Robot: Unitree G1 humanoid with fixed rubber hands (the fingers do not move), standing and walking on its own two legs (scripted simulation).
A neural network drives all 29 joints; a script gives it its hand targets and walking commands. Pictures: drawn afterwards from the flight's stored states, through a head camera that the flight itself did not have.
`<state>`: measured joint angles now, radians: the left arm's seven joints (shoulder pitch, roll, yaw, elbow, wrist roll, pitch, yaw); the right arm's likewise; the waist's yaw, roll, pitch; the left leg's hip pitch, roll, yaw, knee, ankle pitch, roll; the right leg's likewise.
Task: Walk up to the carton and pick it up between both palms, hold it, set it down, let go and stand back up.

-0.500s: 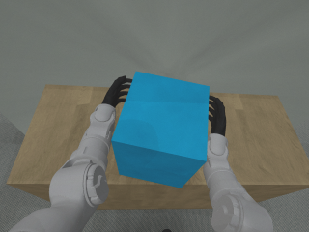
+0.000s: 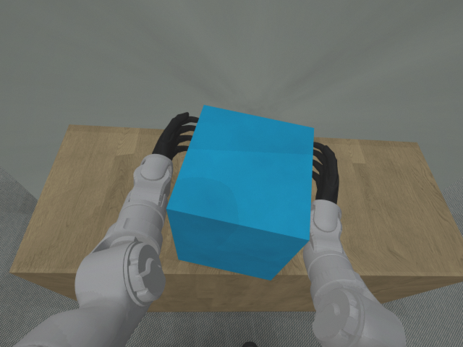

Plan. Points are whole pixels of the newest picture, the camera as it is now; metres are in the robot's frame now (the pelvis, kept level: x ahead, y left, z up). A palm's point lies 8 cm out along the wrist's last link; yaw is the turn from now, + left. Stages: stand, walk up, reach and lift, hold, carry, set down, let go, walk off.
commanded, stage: set down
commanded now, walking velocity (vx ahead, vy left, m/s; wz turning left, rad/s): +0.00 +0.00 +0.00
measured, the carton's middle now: (240, 199) +0.37 -0.01 -0.02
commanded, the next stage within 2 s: none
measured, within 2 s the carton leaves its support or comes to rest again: neither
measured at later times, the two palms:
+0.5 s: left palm (165, 153) +0.43 +0.13 +0.04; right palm (324, 192) +0.36 -0.16 +0.03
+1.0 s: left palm (163, 157) +0.44 +0.13 +0.02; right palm (320, 198) +0.36 -0.16 +0.01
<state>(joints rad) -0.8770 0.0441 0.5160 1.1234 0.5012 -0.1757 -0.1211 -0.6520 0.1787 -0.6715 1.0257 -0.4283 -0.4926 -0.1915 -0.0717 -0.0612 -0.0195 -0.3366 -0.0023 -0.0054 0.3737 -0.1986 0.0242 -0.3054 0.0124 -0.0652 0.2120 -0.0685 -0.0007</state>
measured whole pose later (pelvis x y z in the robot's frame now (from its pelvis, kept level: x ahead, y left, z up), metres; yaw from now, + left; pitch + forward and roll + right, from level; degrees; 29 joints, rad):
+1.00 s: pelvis +0.00 +0.01 -0.02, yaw -2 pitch +17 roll -3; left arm -0.93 0.19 0.20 1.46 0.10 -0.37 0.00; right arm -0.75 0.04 -0.25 1.38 -0.01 -0.56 -0.25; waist -0.11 0.00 -0.18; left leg -0.62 0.01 0.01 0.63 -0.28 0.00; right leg -0.58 0.02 -0.06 0.44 -0.16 0.01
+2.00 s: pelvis -0.02 -0.02 +0.00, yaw +0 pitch +0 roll -1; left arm -0.92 0.42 0.01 1.03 -0.18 0.17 -0.12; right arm -0.77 -0.03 0.03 0.75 0.33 0.15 -0.36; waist -0.15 -0.07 -0.01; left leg -0.18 0.02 0.00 0.40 -0.22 0.00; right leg -0.19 0.03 -0.06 0.31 -0.12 -0.02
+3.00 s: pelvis -0.01 -0.01 +0.00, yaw -2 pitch -6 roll -1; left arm -0.17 0.32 0.05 0.44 -0.17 0.04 -0.15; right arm -0.01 0.02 0.04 0.29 0.15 -0.07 -0.32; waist -0.01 -0.03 0.09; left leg -0.07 0.02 0.03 0.42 -0.26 0.01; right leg -0.09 0.03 -0.03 0.33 -0.15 -0.02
